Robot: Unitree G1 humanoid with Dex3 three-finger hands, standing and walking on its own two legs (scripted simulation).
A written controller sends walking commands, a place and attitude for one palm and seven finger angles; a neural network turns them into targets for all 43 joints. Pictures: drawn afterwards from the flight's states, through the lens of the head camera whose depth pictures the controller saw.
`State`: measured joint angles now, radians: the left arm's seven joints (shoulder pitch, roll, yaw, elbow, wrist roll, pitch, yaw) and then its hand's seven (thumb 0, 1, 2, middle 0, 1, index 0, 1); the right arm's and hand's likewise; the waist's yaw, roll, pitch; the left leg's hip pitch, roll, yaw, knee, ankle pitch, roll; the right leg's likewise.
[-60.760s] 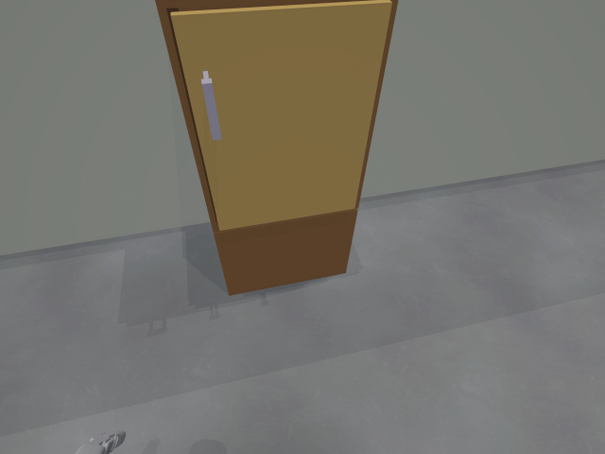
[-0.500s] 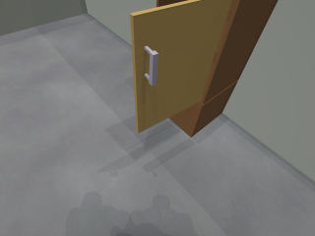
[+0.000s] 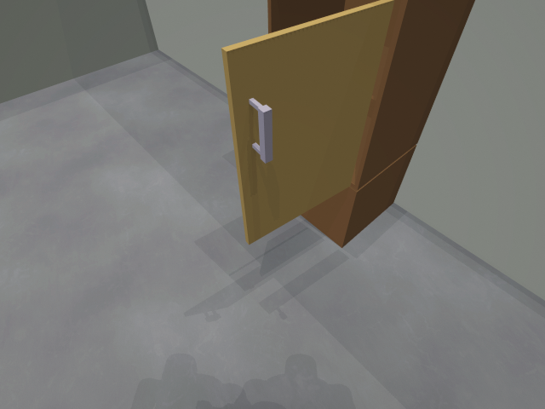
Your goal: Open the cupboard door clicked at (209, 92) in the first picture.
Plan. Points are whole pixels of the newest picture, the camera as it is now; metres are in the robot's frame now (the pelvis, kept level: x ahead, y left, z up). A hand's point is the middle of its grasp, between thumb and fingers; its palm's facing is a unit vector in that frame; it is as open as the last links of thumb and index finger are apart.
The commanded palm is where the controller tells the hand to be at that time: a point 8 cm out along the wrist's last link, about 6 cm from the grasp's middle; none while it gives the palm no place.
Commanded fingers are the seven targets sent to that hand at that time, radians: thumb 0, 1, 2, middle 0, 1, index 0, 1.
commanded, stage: let the arm hang, fingers relaxed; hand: left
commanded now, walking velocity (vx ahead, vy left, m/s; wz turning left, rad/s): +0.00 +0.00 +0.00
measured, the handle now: (260, 131) +0.63 +0.07 +0.05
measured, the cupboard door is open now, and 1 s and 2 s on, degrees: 83 83 83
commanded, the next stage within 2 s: look to check the result in 0.20 s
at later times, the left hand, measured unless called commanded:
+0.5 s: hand out of the picture +0.10 +0.23 -0.15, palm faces -0.01 -0.94 -0.33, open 7.3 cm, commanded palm none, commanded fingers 0.00 0.90 0.90 -0.20 -0.30 -0.20 -0.30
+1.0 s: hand out of the picture +0.13 +0.22 -0.15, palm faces -0.01 -0.95 -0.33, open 7.3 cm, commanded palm none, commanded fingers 0.00 0.90 0.90 -0.20 -0.30 -0.20 -0.30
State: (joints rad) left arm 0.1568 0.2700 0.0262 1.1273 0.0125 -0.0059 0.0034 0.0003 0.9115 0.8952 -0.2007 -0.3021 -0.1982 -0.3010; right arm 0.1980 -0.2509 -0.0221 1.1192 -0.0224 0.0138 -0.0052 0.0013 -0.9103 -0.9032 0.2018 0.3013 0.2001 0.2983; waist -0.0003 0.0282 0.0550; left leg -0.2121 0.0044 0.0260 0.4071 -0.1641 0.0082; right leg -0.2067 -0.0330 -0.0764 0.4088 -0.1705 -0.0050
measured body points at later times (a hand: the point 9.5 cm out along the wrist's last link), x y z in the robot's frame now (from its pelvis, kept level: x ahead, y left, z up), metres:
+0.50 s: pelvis +0.03 -0.01 +0.01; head +0.05 -0.02 +0.45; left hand +0.10 +0.28 -0.13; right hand +0.10 -0.29 -0.14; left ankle +0.04 +0.11 -0.74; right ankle +0.03 -0.12 -0.74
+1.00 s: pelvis +0.05 -0.02 +0.01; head +0.07 -0.03 +0.46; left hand +0.13 +0.26 -0.13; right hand +0.12 -0.31 -0.14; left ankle +0.04 +0.11 -0.74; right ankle +0.03 -0.12 -0.74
